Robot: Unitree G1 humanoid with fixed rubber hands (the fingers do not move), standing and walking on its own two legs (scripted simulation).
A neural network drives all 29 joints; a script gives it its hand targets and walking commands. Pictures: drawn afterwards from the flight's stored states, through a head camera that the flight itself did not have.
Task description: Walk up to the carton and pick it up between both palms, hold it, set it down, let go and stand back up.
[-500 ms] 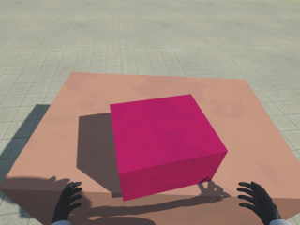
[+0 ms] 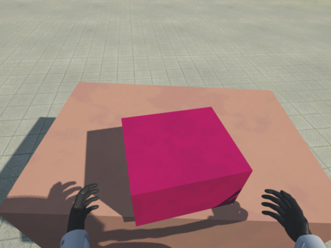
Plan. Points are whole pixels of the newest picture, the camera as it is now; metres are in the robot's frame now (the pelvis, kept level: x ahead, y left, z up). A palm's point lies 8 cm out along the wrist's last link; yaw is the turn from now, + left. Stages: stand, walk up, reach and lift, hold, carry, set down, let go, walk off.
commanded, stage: reach and lift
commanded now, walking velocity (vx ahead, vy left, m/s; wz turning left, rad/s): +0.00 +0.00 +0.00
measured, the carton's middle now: (177, 160) +0.39 -0.03 -0.03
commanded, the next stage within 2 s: none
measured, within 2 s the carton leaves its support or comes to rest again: neither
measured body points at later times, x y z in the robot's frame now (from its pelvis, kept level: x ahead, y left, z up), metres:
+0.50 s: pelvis +0.00 +0.00 +0.00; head -0.01 +0.02 +0.45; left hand +0.27 +0.22 +0.02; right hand +0.26 -0.28 +0.03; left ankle +0.01 +0.12 -0.72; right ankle +0.03 -0.12 -0.72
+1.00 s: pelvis -0.01 +0.00 +0.00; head +0.02 +0.02 +0.45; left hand +0.34 +0.22 +0.06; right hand +0.34 -0.27 +0.07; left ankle +0.01 +0.12 -0.72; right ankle +0.03 -0.12 -0.72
